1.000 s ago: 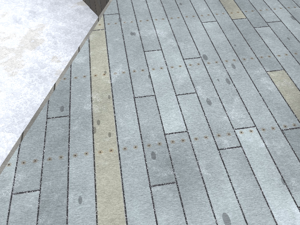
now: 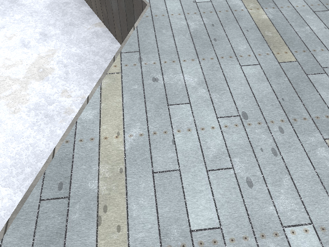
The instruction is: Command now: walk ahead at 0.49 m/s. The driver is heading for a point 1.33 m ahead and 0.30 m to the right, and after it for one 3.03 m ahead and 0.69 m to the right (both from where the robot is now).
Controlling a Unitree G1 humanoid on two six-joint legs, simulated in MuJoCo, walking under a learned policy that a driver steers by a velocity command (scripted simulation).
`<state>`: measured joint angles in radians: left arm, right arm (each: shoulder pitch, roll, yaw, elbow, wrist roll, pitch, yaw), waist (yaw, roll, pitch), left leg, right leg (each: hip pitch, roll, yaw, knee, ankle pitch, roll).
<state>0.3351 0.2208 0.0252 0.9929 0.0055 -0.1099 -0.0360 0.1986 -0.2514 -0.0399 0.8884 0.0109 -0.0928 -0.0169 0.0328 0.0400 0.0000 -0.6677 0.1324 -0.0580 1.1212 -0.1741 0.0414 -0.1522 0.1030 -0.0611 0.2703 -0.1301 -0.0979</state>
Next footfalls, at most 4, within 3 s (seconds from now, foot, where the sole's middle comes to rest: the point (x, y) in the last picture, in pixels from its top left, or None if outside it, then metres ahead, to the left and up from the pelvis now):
0.30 left None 0.35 0.16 -0.78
0.90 right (203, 224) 0.62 -0.10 -0.78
1.38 left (190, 157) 0.96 -0.06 -0.78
1.88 right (260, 154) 0.99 -0.40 -0.78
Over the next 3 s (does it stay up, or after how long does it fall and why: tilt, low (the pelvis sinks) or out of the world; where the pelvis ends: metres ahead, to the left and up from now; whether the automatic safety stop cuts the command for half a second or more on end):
stays up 1.27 -0.38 -0.01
